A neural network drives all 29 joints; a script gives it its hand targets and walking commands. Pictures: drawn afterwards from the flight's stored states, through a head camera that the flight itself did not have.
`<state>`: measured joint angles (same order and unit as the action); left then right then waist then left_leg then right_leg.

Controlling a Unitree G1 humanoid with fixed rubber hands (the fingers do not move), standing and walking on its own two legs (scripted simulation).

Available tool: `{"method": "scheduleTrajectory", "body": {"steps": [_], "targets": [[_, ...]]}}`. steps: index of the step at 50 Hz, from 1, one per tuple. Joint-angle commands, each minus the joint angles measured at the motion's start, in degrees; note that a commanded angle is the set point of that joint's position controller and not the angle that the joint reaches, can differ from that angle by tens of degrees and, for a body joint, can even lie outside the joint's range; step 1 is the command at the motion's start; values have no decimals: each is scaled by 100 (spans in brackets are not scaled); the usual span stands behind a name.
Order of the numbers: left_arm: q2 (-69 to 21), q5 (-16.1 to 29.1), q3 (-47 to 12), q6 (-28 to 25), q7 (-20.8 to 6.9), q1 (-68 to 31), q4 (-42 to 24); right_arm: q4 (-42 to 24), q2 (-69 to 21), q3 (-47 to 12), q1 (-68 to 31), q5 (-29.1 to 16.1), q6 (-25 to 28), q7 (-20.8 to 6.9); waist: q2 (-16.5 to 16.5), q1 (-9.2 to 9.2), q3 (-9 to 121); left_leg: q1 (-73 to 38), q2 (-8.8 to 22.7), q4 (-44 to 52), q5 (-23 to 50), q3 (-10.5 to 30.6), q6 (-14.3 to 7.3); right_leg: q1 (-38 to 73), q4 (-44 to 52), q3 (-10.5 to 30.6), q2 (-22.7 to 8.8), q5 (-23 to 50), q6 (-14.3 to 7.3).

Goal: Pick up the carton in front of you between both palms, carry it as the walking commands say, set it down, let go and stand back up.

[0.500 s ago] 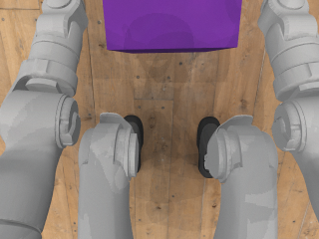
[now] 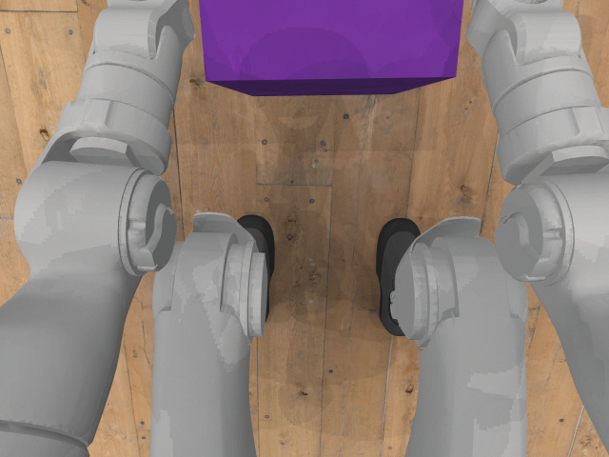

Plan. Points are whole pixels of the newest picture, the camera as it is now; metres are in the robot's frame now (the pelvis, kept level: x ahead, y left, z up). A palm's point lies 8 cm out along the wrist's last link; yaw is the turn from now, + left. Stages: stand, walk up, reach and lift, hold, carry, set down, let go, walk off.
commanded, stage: reach and lift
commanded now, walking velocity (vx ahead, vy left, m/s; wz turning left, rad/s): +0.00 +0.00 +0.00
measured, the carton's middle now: out of the picture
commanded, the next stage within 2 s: none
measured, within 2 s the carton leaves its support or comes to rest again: leaves its support in 0.18 s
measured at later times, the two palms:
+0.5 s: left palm out of the picture +0.51 +0.16 -0.01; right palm out of the picture +0.51 -0.13 -0.01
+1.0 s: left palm out of the picture +0.47 +0.16 +0.13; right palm out of the picture +0.48 -0.14 +0.13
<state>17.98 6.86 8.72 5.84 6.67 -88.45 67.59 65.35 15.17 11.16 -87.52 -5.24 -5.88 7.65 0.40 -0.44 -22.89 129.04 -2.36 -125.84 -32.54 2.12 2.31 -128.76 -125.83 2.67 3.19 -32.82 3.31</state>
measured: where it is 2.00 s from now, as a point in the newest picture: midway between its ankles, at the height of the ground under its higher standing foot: (324, 293)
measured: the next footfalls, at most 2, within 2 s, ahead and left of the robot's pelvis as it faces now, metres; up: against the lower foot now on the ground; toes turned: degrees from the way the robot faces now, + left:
none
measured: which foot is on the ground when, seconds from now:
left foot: down 0.00-1.00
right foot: down 0.00-1.00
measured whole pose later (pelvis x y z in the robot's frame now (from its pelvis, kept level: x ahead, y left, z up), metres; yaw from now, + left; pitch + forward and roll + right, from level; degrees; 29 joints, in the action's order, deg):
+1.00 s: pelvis +0.02 +0.00 +0.18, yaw +1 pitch +39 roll +0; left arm -0.5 -9.7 23.2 22.3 3.5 -50.9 37.3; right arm 35.9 -2.4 24.1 -50.2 10.1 -21.9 4.0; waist 0.6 -0.4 11.4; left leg 101.8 -5.9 -90.5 -27.9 6.0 3.7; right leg -101.5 -90.7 6.2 6.6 -28.4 3.8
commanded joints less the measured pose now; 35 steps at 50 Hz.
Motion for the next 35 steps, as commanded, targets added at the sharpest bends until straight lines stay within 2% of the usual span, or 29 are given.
{"method": "scheduleTrajectory", "body": {"steps": [1,5,9,11,13,15,17,20,22,25,28,35], "targets": [[-5289,65,-1100,170,-1694,-2824,-1395,-1171,-5227,-1224,-2838,-88,-182,-1620,59,-62,6407,-2772,-449,808,1649,-630,-174,2743,729,-714,451,1666,-196],[-5754,378,-1530,270,-1712,-2907,-2160,-1878,-5718,-1658,-2964,-410,-283,-1639,20,-106,7803,-3435,-458,730,2421,-684,-152,3349,643,-758,471,2369,-222],[-6227,706,-2150,389,-1568,-3163,-3396,-2836,-6387,-2215,-3021,-766,-420,-1497,-45,-159,10333,-4614,-525,809,3498,-764,-80,4434,699,-814,541,3402,-183],[-6528,702,-2343,489,-1444,-3082,-3899,-3316,-6587,-2427,-2956,-767,-540,-1400,-63,-140,11382,-5182,-593,860,3936,-796,-46,4613,787,-860,613,3676,-112],[-6682,608,-2411,648,-1366,-2848,-4164,-3674,-6693,-2559,-2809,-733,-679,-1349,-112,-163,11756,-5404,-665,1059,3826,-819,-24,4669,981,-890,674,3509,-84],[-6854,424,-2324,837,-1382,-2441,-3999,-3623,-6838,-2501,-2491,-524,-838,-1376,-118,-144,11220,-5116,-715,1364,3288,-852,9,4461,1272,-918,719,3001,-75],[-7050,154,-2076,1004,-1460,-2025,-3459,-3166,-6956,-2225,-2131,-207,-977,-1450,-117,-130,10045,-4479,-730,1723,2429,-867,33,4006,1633,-911,717,2221,-96],[-7206,-405,-1407,1163,-1616,-1662,-2539,-2345,-7007,-1493,-1776,441,-1133,-1573,-116,-2,8334,-3499,-739,2218,1204,-841,2,3245,2162,-907,693,1134,-161],[-7186,-743,-949,1234,-1689,-1618,-2210,-2022,-6946,-1039,-1701,785,-1201,-1633,-148,39,7878,-3313,-732,2489,788,-824,-33,3115,2433,-907,679,766,-206],[-7200,-1046,-543,1258,-1740,-1648,-1969,-1864,-6960,-695,-1777,1050,-1226,-1683,-114,24,7902,-3386,-737,2793,663,-824,-72,3286,2739,-873,681,679,-216],[-7275,-1162,-434,1270,-1782,-1677,-1955,-1916,-7059,-640,-1857,1123,-1241,-1725,-58,4,8252,-3650,-747,3057,673,-818,-94,3628,3007,-847,687,702,-203],[-7659,-1009,-880,1423,-1864,-1541,-2467,-2384,-7535,-1151,-1694,908,-1421,-1841,-13,-45,9401,-4649,-757,3534,1077,-803,-71,4528,3509,-821,714,1031,-128]]}}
